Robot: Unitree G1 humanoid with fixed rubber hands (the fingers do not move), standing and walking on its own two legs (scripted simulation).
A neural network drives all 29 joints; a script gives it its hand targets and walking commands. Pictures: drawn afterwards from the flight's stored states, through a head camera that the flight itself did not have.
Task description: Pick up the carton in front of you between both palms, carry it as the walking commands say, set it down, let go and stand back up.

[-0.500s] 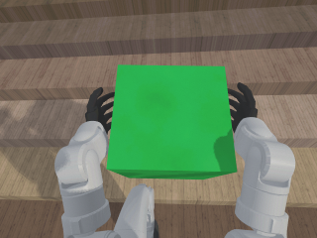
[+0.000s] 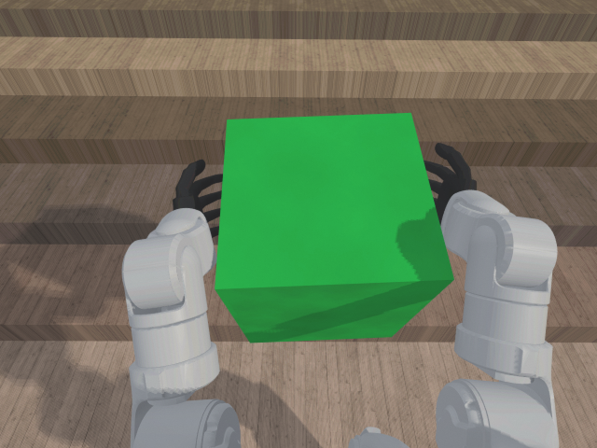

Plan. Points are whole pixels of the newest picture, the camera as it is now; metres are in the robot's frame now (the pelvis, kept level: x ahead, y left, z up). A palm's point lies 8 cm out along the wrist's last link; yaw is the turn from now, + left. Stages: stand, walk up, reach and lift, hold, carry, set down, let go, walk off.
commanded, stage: carry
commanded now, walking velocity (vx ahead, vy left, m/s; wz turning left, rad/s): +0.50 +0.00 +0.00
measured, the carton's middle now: (320, 242) +0.37 +0.02 +0.10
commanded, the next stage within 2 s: none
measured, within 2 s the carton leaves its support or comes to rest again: neither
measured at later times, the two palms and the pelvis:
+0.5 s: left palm (235, 10) +0.70 +0.16 +0.27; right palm (429, 30) +0.66 -0.14 +0.26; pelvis +0.31 +0.05 +0.13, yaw +0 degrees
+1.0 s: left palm out of the picture +0.96 +0.20 +0.41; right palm out of the picture +1.02 -0.10 +0.41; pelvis +0.64 -0.02 +0.27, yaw +1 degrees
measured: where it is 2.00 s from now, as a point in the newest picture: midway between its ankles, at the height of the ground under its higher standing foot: (324, 116)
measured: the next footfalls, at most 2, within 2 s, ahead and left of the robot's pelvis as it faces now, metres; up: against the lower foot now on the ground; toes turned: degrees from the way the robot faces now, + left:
left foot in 0.36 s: +0.40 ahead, +0.15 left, +0.11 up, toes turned +6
right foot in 0.78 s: +0.70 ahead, -0.11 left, +0.21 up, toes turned -5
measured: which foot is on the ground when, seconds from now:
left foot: up 0.00-0.34, down 0.36-0.80, up 0.82-1.00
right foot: down 0.00-0.42, up 0.44-0.76, down 0.78-1.00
